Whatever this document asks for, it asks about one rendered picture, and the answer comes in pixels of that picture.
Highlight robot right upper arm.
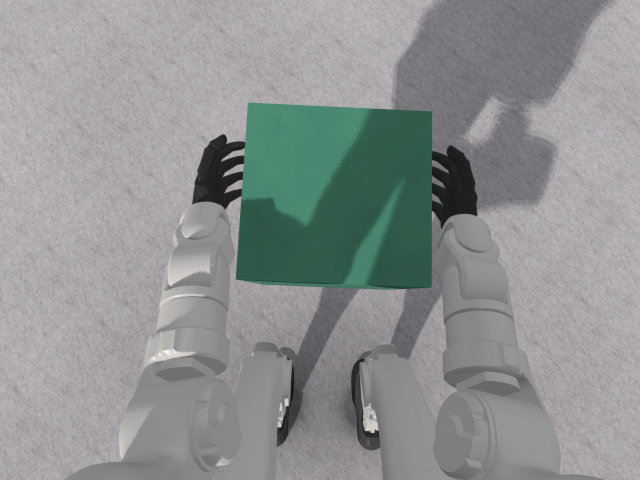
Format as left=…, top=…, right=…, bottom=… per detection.
left=433, top=389, right=604, bottom=480

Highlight carton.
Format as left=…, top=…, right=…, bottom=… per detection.
left=236, top=103, right=432, bottom=290

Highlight right robot hand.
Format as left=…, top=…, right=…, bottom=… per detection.
left=432, top=145, right=478, bottom=229

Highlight left robot foot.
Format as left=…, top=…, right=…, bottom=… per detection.
left=277, top=357, right=294, bottom=446

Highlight left robot hand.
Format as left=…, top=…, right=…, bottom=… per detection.
left=192, top=134, right=245, bottom=210

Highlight right robot thigh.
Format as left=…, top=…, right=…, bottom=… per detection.
left=359, top=353, right=455, bottom=480

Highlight robot left upper arm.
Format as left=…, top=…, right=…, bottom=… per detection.
left=64, top=376, right=242, bottom=480

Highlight right robot forearm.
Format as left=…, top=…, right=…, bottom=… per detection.
left=434, top=214, right=561, bottom=463

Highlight left robot forearm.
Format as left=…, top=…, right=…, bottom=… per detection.
left=119, top=202, right=235, bottom=455

